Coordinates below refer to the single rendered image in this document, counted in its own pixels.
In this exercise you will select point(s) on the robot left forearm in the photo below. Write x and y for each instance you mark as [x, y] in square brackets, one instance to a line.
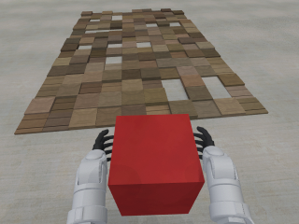
[89, 195]

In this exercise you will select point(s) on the robot right forearm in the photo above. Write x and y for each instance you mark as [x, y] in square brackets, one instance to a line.
[227, 204]

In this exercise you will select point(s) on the carton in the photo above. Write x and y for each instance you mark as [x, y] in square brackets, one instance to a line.
[155, 167]

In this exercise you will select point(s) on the robot right hand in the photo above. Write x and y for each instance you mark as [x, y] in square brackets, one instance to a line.
[207, 140]

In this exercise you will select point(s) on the robot left hand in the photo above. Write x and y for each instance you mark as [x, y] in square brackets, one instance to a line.
[100, 140]

